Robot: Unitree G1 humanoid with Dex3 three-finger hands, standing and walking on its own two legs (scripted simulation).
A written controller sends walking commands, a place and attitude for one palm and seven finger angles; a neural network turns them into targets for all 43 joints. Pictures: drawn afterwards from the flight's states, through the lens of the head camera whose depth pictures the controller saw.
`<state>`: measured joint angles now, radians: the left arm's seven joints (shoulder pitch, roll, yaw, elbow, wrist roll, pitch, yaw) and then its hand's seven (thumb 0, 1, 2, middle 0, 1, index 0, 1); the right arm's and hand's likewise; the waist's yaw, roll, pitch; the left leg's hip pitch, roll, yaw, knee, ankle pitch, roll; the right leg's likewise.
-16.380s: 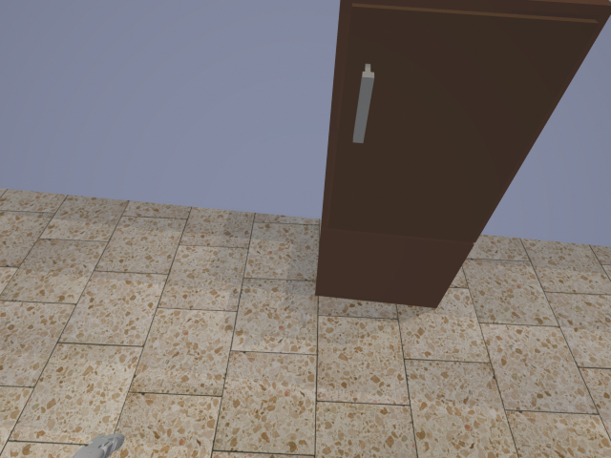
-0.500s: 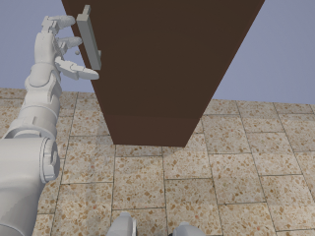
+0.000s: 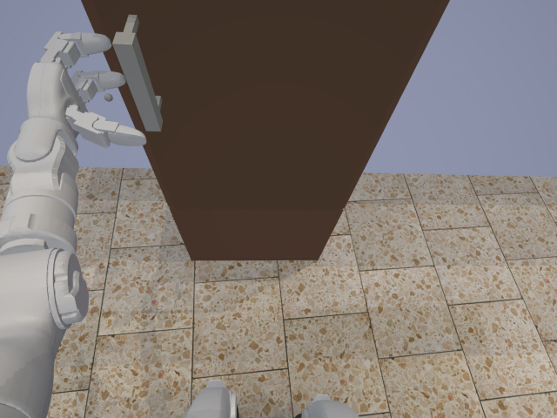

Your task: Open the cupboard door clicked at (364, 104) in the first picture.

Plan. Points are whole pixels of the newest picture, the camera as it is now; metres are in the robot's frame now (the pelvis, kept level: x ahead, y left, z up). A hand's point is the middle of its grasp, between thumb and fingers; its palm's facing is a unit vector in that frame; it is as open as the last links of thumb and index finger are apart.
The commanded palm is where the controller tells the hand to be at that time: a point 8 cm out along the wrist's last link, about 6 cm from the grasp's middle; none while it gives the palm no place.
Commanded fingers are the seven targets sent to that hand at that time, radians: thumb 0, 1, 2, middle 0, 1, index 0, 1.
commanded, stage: move the hooked fingers beside the handle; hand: left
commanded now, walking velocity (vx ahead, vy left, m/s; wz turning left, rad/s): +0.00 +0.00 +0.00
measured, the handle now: (144, 77) +0.55 +0.18 +0.12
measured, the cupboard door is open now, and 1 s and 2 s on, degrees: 0 0 0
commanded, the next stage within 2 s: slide the fingers in behind the handle in 1.56 s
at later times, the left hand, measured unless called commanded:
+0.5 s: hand (111, 105) +0.50 +0.21 +0.12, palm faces +0.00 -1.00 -0.01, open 14.4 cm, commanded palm +0.48 +0.26 +0.12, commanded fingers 0.00 -0.50 0.30 -0.30 -1.20 -0.30 -1.20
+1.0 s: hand (94, 103) +0.50 +0.23 +0.12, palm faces -0.02 -1.00 -0.01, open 14.0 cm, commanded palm +0.49 +0.27 +0.12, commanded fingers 0.00 -0.50 0.30 -0.30 -1.20 -0.30 -1.20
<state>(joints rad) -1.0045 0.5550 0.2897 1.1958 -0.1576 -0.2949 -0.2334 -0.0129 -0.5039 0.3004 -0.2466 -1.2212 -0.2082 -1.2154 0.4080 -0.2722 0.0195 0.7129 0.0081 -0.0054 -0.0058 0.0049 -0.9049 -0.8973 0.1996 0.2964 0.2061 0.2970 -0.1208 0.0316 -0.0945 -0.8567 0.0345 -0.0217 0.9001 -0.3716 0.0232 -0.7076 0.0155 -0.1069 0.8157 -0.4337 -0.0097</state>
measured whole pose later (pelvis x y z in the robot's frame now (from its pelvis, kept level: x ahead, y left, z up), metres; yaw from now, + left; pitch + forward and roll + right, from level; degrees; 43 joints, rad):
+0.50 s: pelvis +0.01 +0.00 +0.01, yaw -2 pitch +17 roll -3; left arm -0.87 0.55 0.39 1.14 -0.14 -0.31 -0.31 -0.01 -0.50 0.30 -0.27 -1.19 -0.22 -1.17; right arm 0.39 -0.27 0.03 0.66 0.02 0.06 -0.02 0.00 -0.90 -0.90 0.20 0.30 0.21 0.30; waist -0.13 0.03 -0.10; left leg -0.77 0.05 0.02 0.87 -0.38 0.03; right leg -0.65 0.03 -0.06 0.78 -0.43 0.00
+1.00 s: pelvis +0.00 +0.00 +0.00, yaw -3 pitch +18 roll -3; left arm -0.90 0.67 0.45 1.21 -0.14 -0.29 -0.40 -0.01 -0.50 0.30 -0.30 -1.20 -0.30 -1.20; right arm 0.42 -0.29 0.03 0.65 0.03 0.08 -0.05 0.01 -0.90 -0.90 0.20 0.30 0.21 0.30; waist -0.16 0.03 -0.09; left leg -0.81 0.06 0.02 0.87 -0.37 0.02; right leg -0.68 0.04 -0.06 0.79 -0.41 -0.01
